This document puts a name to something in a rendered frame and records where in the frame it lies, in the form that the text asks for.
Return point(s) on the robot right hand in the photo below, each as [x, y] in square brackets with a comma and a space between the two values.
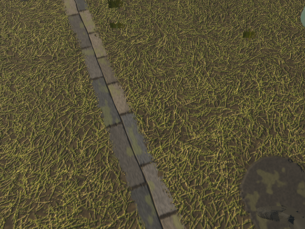
[285, 214]

